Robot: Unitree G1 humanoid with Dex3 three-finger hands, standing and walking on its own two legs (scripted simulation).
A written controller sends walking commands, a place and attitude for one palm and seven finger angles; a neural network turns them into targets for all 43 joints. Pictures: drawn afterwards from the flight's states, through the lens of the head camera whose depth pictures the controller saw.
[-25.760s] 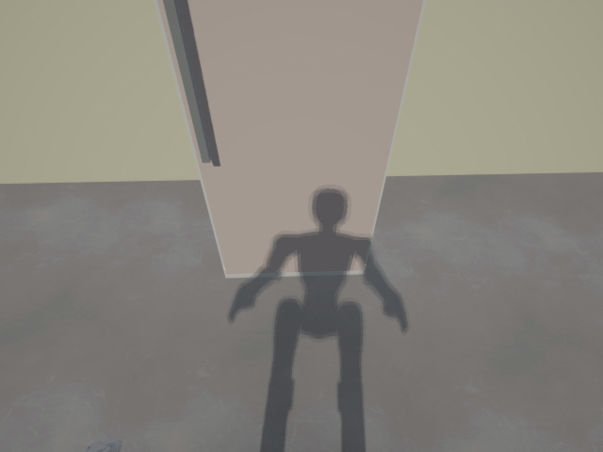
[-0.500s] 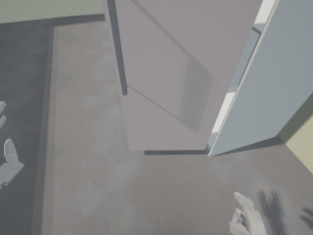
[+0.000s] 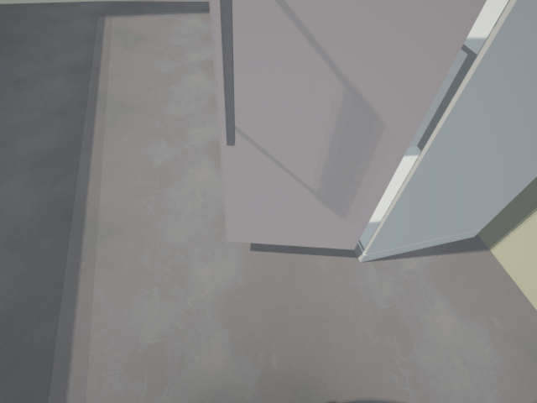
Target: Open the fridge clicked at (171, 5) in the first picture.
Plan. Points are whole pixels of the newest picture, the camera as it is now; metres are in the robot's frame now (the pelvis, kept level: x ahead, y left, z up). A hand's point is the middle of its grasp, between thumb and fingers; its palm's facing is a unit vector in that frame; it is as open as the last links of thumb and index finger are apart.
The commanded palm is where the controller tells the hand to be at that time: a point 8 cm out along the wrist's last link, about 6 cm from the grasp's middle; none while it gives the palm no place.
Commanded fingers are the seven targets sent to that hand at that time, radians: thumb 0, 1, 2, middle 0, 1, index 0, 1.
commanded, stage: let the arm hang, fingers relaxed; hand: left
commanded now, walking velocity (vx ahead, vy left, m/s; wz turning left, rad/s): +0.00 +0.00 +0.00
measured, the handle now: (229, 60) +0.73 +0.14 +0.12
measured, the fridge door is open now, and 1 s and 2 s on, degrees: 73 73 73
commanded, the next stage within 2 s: look to check the result in 0.66 s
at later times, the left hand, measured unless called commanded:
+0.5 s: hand out of the picture +0.05 +0.21 -0.17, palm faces -0.03 -0.98 -0.21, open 7.4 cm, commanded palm none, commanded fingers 0.00 0.90 0.90 -0.20 -0.30 -0.20 -0.30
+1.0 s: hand out of the picture +0.04 +0.21 -0.17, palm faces -0.03 -0.98 -0.22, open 7.4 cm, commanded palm none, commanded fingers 0.00 0.90 0.90 -0.20 -0.30 -0.20 -0.30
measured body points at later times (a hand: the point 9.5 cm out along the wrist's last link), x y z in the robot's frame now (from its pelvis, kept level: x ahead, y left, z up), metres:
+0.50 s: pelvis +0.01 +0.02 +0.01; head +0.01 +0.02 +0.46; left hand +0.06 +0.26 -0.15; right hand +0.04 -0.21 -0.15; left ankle +0.05 +0.12 -0.74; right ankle +0.00 -0.10 -0.74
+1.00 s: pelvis +0.03 +0.02 +0.01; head +0.04 +0.02 +0.46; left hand +0.04 +0.26 -0.15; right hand +0.04 -0.22 -0.15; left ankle +0.05 +0.12 -0.74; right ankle +0.00 -0.10 -0.74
